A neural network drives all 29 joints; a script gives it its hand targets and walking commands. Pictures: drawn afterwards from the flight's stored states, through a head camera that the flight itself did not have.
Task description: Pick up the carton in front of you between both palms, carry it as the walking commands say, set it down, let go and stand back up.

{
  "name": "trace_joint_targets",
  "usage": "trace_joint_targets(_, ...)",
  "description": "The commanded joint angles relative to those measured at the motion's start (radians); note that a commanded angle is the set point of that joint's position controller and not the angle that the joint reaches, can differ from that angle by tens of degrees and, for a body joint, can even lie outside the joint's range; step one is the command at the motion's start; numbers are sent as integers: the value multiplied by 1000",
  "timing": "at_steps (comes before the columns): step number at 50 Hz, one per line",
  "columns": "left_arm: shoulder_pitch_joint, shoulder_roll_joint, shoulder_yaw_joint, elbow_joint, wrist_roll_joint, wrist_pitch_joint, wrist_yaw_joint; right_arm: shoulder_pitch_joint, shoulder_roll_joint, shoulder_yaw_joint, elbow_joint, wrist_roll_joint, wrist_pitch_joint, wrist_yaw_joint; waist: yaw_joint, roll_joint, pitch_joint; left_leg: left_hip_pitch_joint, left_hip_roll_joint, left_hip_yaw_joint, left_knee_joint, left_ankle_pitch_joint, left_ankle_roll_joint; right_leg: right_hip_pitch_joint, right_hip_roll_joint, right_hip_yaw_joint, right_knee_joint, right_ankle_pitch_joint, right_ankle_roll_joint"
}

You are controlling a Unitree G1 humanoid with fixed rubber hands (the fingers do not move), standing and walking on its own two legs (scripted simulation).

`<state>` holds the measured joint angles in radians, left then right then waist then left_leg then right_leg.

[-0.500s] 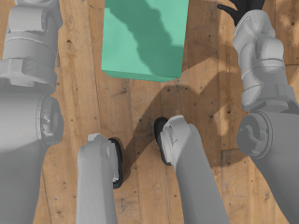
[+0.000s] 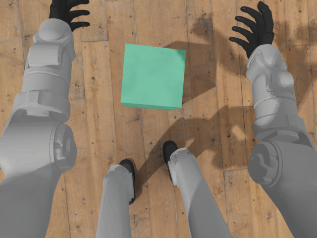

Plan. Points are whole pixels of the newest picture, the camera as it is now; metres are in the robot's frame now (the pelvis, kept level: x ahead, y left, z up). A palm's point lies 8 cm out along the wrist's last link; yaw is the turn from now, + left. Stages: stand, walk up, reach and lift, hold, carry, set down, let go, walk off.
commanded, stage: let go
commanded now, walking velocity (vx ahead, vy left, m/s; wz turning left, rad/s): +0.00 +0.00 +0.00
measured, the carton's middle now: (151, 82) +0.50 -0.08 -0.49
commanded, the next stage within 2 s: stand in 1.46 s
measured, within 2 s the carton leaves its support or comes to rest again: neither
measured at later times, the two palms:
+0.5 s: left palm (26, 101) +0.42 +0.14 +0.01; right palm (313, 95) +0.35 -0.28 +0.02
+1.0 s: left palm out of the picture +0.28 +0.23 +0.09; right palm out of the picture +0.25 -0.23 +0.10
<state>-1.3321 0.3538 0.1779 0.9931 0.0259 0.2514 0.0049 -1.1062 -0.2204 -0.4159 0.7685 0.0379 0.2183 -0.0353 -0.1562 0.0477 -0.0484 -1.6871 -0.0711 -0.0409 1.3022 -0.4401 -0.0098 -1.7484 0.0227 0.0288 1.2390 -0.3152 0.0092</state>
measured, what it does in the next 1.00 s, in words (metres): rises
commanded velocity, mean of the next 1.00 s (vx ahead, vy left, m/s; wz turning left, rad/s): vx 0.00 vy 0.00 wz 0.00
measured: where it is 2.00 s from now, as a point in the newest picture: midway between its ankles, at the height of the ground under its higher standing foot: (151, 179)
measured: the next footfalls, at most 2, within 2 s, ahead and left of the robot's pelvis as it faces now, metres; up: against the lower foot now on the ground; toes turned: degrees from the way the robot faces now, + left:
none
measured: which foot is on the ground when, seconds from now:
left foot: down 0.00-1.00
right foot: down 0.00-1.00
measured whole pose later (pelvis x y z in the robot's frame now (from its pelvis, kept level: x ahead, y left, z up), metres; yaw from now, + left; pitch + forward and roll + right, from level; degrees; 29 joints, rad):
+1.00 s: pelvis +0.10 +0.01 +0.16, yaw -2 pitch +2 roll -1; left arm 0.18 0.20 0.06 0.48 0.02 0.05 -0.03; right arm 0.22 -0.21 -0.04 0.43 0.02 0.06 0.08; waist -0.02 0.00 0.04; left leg -0.19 -0.03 -0.05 0.46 -0.31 0.03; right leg -0.26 0.03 0.06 0.43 -0.21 0.01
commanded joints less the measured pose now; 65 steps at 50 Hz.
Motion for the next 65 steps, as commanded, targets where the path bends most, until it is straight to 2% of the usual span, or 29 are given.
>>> trace_joint_targets(1, -232, 67, 30, -89, 29, -30, -5, -165, -112, -13, -92, -28, -32, 11, -43, 71, -997, 464, -33, 46, -184, 259, -22, 742, 30, -87, -115, 418, 43)
trace_joint_targets(5, -86, 0, 70, -139, 83, -43, 24, -43, -104, -8, -119, -82, -50, 48, -26, 64, -1065, 587, -36, 38, -261, 365, -30, 855, 35, -86, -178, 492, 35)
trace_joint_targets(9, 130, -95, 96, -274, 130, -57, 78, 130, -107, 18, -182, -139, -66, 100, -10, 43, -1078, 706, -39, 34, -341, 455, -43, 985, 37, -79, -246, 548, 19)
trace_joint_targets(12, 279, -137, 92, -398, 135, -71, 108, 256, -122, 58, -236, -152, -79, 131, 2, 16, -1002, 719, -39, 41, -410, 414, -49, 1103, 33, -60, -298, 544, 7)
trace_joint_targets(15, 397, -158, 71, -497, 120, -86, 119, 371, -127, 109, -274, -133, -92, 150, 7, -2, -892, 726, -36, 49, -477, 324, -46, 1213, 21, -38, -357, 511, 4)
trace_joint_targets(18, 520, -162, 47, -538, 99, -108, 110, 489, -118, 165, -293, -101, -109, 159, 14, -25, -784, 735, -29, 54, -532, 248, -37, 1314, 8, -14, -413, 480, 5)
trace_joint_targets(22, 702, -156, 26, -517, 78, -146, 80, 654, -90, 220, -301, -63, -136, 158, 34, -64, -681, 738, -20, 54, -588, 206, -24, 1443, -11, 18, -465, 499, 11)
trace_joint_targets(30, 1026, -137, 4, -470, 66, -219, 39, 974, -58, 295, -358, -23, -195, 127, 71, -103, -517, 881, -8, 40, -685, 229, -2, 1611, -27, 57, -552, 604, 26)
trace_joint_targets(36, 1227, -111, -32, -521, 42, -254, 16, 1182, -59, 339, -429, -11, -216, 110, 85, -82, -358, 1121, 9, 22, -787, 277, 10, 1659, -14, 38, -651, 563, 28)
trace_joint_targets(40, 1320, -104, -65, -554, 21, -261, 4, 1244, -68, 357, -446, -4, -217, 108, 107, -29, -224, 1292, 29, 13, -855, 336, 2, 1637, 7, 6, -736, 444, 20)
trace_joint_targets(46, 1451, -98, -100, -598, 2, -235, -23, 1289, -85, 354, -433, -13, -190, 113, 137, 19, -63, 1409, 54, 0, -934, 376, -14, 1677, 29, -18, -803, 338, 8)
trace_joint_targets(50, 1490, -91, -115, -631, -9, -204, -41, 1301, -97, 341, -426, -31, -160, 114, 145, 12, 10, 1442, 67, -5, -961, 389, -16, 1705, 39, -29, -818, 300, 5)
trace_joint_targets(57, 1506, -78, -131, -671, -25, -159, -62, 1314, -104, 323, -427, -55, -115, 110, 140, -22, 74, 1474, 74, -10, -970, 408, -11, 1741, 47, -33, -817, 288, 3)
trace_joint_targets(62, 1507, -72, -125, -673, -20, -138, -66, 1303, -101, 325, -440, -54, -97, 110, 149, -17, 86, 1469, 72, -9, -958, 410, -8, 1762, 45, -29, -809, 289, 1)
trace_joint_targets(63, 1549, -69, -120, -608, -41, -167, -43, 1258, -141, 317, -496, -69, -47, 85, 146, -31, 31, 1533, 78, -16, -919, 509, -12, 1733, 64, -38, -783, 263, 11)
trace_joint_targets(65, 1539, -67, -128, -628, -35, -173, -27, 1296, -126, 333, -479, -65, -27, 69, 150, -6, 45, 1539, 73, -14, -902, 553, -20, 1697, 65, -34, -781, 265, 3)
